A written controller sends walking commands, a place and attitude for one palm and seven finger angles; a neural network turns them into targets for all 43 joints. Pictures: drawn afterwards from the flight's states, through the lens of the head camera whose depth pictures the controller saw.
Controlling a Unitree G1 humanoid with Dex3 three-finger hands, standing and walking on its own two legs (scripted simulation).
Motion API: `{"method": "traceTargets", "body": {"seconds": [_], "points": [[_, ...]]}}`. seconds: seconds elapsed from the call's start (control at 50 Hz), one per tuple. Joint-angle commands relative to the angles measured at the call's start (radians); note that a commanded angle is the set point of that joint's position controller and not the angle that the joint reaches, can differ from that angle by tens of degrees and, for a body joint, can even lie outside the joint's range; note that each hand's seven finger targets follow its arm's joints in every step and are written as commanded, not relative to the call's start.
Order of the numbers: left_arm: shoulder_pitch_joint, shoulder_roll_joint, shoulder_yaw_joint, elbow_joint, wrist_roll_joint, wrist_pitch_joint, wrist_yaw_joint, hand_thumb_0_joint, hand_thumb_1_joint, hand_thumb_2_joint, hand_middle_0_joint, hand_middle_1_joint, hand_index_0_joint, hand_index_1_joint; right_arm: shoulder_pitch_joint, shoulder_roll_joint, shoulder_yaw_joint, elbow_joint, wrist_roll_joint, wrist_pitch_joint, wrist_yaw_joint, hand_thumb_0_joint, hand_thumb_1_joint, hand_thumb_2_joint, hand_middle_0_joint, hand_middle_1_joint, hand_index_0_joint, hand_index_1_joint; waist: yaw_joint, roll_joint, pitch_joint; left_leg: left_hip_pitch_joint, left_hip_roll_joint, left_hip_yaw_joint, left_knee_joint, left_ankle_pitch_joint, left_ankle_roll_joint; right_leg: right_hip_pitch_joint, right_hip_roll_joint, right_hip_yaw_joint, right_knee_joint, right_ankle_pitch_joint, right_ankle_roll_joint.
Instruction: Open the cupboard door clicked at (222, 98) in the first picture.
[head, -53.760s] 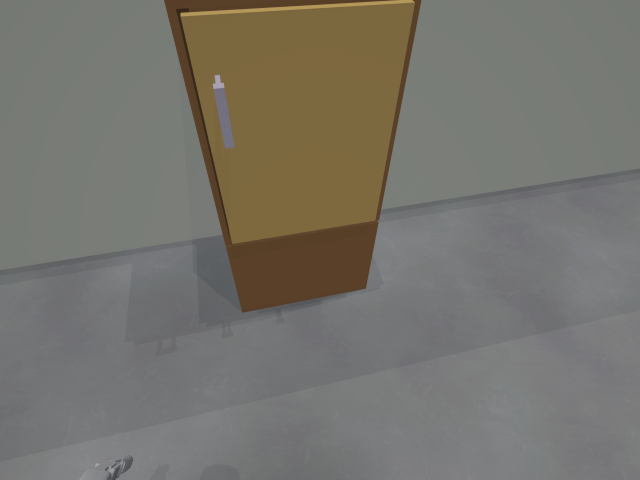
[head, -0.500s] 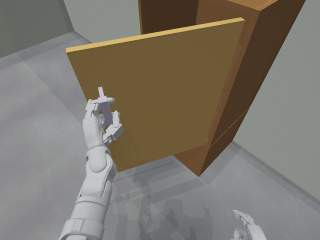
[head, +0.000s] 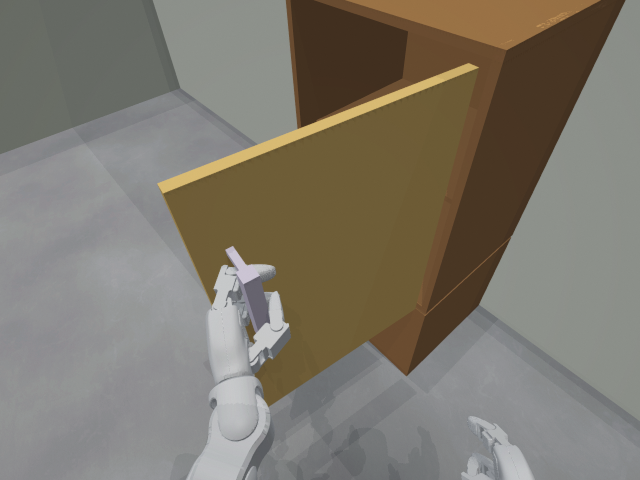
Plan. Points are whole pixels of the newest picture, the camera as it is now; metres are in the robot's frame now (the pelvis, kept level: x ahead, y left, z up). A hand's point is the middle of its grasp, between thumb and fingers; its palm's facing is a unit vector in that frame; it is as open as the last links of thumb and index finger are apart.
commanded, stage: open thumb and fingers to let go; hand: left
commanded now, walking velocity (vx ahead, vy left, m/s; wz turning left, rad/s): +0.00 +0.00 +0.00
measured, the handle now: (249, 295) +0.32 +0.11 +0.08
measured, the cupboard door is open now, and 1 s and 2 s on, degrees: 83 82 83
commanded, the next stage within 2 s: slide the hand sideways off the handle in 0.82 s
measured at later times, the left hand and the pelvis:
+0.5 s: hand (274, 320) +0.29 +0.07 +0.08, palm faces +0.31 -0.95 -0.01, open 12.2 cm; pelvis -0.01 +0.01 -0.01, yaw +1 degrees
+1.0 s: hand (271, 327) +0.28 +0.08 +0.08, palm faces +0.18 -0.98 -0.04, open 15.0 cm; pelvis -0.02 +0.02 -0.01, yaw +0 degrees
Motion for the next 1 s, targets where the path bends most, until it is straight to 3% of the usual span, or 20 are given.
{"method": "traceTargets", "body": {"seconds": [0.0, 0.04, 0.12, 0.2, 0.3, 0.32, 0.38, 0.42, 0.46, 0.56, 0.62, 0.66, 0.78, 0.9, 0.92, 0.94, 0.96, 0.98], "points": [[-0.293, -0.049, 0.042, -0.199, 0.030, -0.049, 0.045, 0.000, 0.830, 0.870, -0.395, -1.342, -0.395, -1.342, -0.151, -0.061, -0.008, -0.143, -0.008, -0.059, -0.015, 0.000, -0.900, -0.900, 0.200, 0.300, 0.200, 0.300, -0.006, -0.140, -0.122, -0.028, -0.045, 0.001, -0.015, 0.140, 0.032, 0.109, -0.090, 0.154, -0.184, 0.144, 0.065], [-0.325, -0.045, 0.044, -0.177, 0.029, -0.048, 0.050, 0.000, 0.690, 0.810, -0.385, -1.327, -0.385, -1.327, -0.160, -0.058, -0.005, -0.134, -0.011, -0.059, -0.020, 0.000, -0.900, -0.900, 0.200, 0.300, 0.200, 0.300, -0.005, -0.113, -0.124, -0.020, -0.049, 0.000, -0.010, 0.131, 0.032, 0.096, -0.094, 0.157, -0.188, 0.103, 0.060], [-0.288, -0.038, 0.060, -0.157, 0.022, -0.047, 0.033, 0.000, 0.410, 0.690, -0.365, -1.298, -0.365, -1.298, -0.153, -0.057, -0.006, -0.136, -0.013, -0.055, -0.024, 0.000, -0.900, -0.900, 0.200, 0.300, 0.200, 0.300, 0.018, -0.133, -0.215, -0.025, -0.051, -0.005, -0.017, 0.175, 0.030, 0.161, -0.093, 0.151, -0.144, 0.238, 0.065], [-0.302, -0.056, 0.045, -0.173, 0.016, -0.052, 0.003, 0.000, 0.130, 0.570, -0.345, -1.268, -0.345, -1.268, -0.146, -0.057, -0.005, -0.141, -0.011, -0.050, -0.026, 0.000, -0.900, -0.900, 0.200, 0.300, 0.200, 0.300, 0.007, -0.148, -0.222, -0.022, -0.045, -0.001, -0.023, 0.197, 0.031, 0.168, -0.089, 0.133, -0.120, 0.317, 0.071], [-0.361, -0.089, 0.005, -0.145, 0.026, -0.053, 0.005, 0.000, -0.220, 0.420, -0.320, -1.230, -0.320, -1.230, -0.147, -0.063, -0.006, -0.144, -0.011, -0.056, -0.023, 0.000, -0.900, -0.900, 0.200, 0.300, 0.200, 0.300, -0.010, -0.145, -0.169, -0.020, -0.039, -0.007, -0.017, 0.170, 0.035, 0.091, -0.077, 0.107, -0.117, 0.202, 0.061], [-0.369, -0.090, 0.004, -0.150, 0.028, -0.053, 0.007, 0.000, -0.290, 0.390, -0.315, -1.222, -0.315, -1.222, -0.146, -0.065, -0.007, -0.144, -0.010, -0.057, -0.020, 0.000, -0.900, -0.900, 0.200, 0.300, 0.200, 0.300, -0.006, -0.120, -0.172, -0.014, -0.037, -0.008, -0.019, 0.177, 0.034, 0.088, -0.073, 0.101, -0.112, 0.199, 0.055], [-0.334, -0.100, -0.004, -0.155, 0.030, -0.052, 0.013, 0.000, -0.500, 0.300, -0.300, -1.200, -0.300, -1.200, -0.141, -0.063, -0.010, -0.152, -0.011, -0.061, -0.016, 0.000, -0.900, -0.900, 0.200, 0.300, 0.200, 0.300, 0.006, -0.125, -0.223, -0.014, -0.037, -0.006, -0.016, 0.195, 0.032, 0.103, -0.067, 0.087, -0.084, 0.226, 0.053], [-0.325, -0.106, -0.012, -0.151, 0.033, -0.048, 0.016, 0.000, -0.500, 0.300, -0.300, -1.200, -0.300, -1.200, -0.136, -0.065, -0.011, -0.152, -0.007, -0.059, -0.013, 0.000, -0.900, -0.900, 0.200, 0.300, 0.200, 0.300, 0.007, -0.118, -0.219, -0.013, -0.034, -0.008, -0.016, 0.202, 0.030, 0.099, -0.061, 0.078, -0.077, 0.224, 0.046], [-0.363, -0.114, -0.020, -0.149, 0.034, -0.045, 0.025, 0.000, -0.500, 0.300, -0.283, -1.100, -0.283, -1.100, -0.140, -0.065, -0.009, -0.150, -0.005, -0.061, -0.012, 0.000, -0.900, -0.900, 0.200, 0.300, 0.200, 0.300, 0.000, -0.110, -0.193, -0.020, -0.034, -0.010, -0.018, 0.182, 0.030, 0.075, -0.060, 0.074, -0.079, 0.185, 0.046], [-0.341, -0.107, -0.006, -0.147, 0.029, -0.035, 0.047, 0.000, -0.500, 0.300, -0.242, -0.850, -0.242, -0.850, -0.149, -0.066, -0.011, -0.156, -0.004, -0.062, -0.010, 0.000, -0.900, -0.900, 0.200, 0.300, 0.200, 0.300, 0.012, -0.139, -0.201, -0.030, -0.032, -0.008, -0.020, 0.170, 0.029, 0.082, -0.055, 0.077, -0.086, 0.151, 0.045], [-0.365, -0.099, 0.001, -0.146, 0.032, -0.032, 0.054, 0.000, -0.500, 0.300, -0.217, -0.700, -0.217, -0.700, -0.151, -0.066, -0.009, -0.151, -0.003, -0.061, -0.010, 0.000, -0.900, -0.900, 0.200, 0.300, 0.200, 0.300, 0.015, -0.123, -0.191, -0.033, -0.035, -0.009, -0.022, 0.160, 0.029, 0.081, -0.055, 0.082, -0.097, 0.126, 0.042], [-0.400, -0.105, -0.004, -0.133, 0.038, -0.032, 0.062, 0.000, -0.500, 0.300, -0.200, -0.600, -0.200, -0.600, -0.152, -0.066, -0.009, -0.147, -0.006, -0.062, -0.011, 0.000, -0.900, -0.900, 0.200, 0.300, 0.200, 0.300, 0.004, -0.125, -0.178, -0.034, -0.033, -0.008, -0.020, 0.143, 0.031, 0.057, -0.056, 0.080, -0.099, 0.095, 0.044], [-0.436, -0.096, 0.018, -0.107, 0.029, -0.022, 0.072, 0.000, -0.500, 0.300, -0.150, -0.300, -0.150, -0.300, -0.162, -0.063, -0.004, -0.142, -0.009, -0.054, -0.015, 0.000, -0.900, -0.900, 0.200, 0.300, 0.200, 0.300, 0.007, -0.129, -0.175, -0.040, -0.037, -0.008, -0.024, 0.118, 0.031, 0.055, -0.058, 0.087, -0.115, 0.047, 0.045], [-0.439, -0.118, -0.001, -0.106, 0.030, -0.024, 0.070, 0.000, -0.500, 0.300, -0.150, -0.300, -0.150, -0.300, -0.158, -0.060, -0.005, -0.139, -0.007, -0.052, -0.013, 0.000, -0.900, -0.900, 0.200, 0.300, 0.200, 0.300, 0.004, -0.137, -0.189, -0.029, -0.033, -0.011, -0.026, 0.139, 0.029, 0.056, -0.053, 0.075, -0.099, 0.080, 0.043], [-0.419, -0.040, -0.187, -0.063, 0.119, -0.061, -0.138, 0.000, -0.500, 0.300, -0.150, -0.300, -0.150, -0.300, -0.093, -0.097, 0.004, -0.102, -0.004, -0.052, -0.007, 0.000, -0.900, -0.900, 0.200, 0.300, 0.200, 0.300, -0.065, -0.169, -0.112, -0.012, -0.037, -0.012, -0.033, 0.163, 0.045, 0.028, -0.052, 0.089, -0.070, 0.185, 0.041], [-0.473, 0.048, -0.102, -0.139, 0.079, -0.104, -0.251, 0.000, -0.500, 0.300, -0.150, -0.300, -0.150, -0.300, -0.079, -0.096, -0.006, -0.141, 0.009, -0.058, -0.015, 0.000, -0.900, -0.900, 0.200, 0.300, 0.200, 0.300, -0.039, -0.123, -0.195, -0.005, -0.038, -0.008, -0.030, 0.176, 0.050, 0.058, -0.057, 0.090, -0.051, 0.224, 0.040], [-0.473, 0.104, -0.070, -0.152, 0.064, -0.127, -0.319, 0.000, -0.500, 0.300, -0.150, -0.300, -0.150, -0.300, -0.077, -0.097, -0.003, -0.150, 0.013, -0.059, -0.027, 0.000, -0.900, -0.900, 0.200, 0.300, 0.200, 0.300, -0.021, -0.103, -0.232, -0.002, -0.041, -0.007, -0.029, 0.189, 0.053, 0.096, -0.058, 0.098, -0.038, 0.250, 0.038], [-0.467, 0.116, -0.064, -0.168, 0.050, -0.142, -0.379, 0.000, -0.500, 0.300, -0.150, -0.300, -0.150, -0.300, -0.083, -0.094, 0.001, -0.161, 0.016, -0.066, -0.033, 0.000, -0.900, -0.900, 0.200, 0.300, 0.200, 0.300, -0.013, -0.087, -0.256, 0.004, -0.043, -0.004, -0.029, 0.195, 0.054, 0.113, -0.060, 0.102, -0.038, 0.264, 0.039]]}}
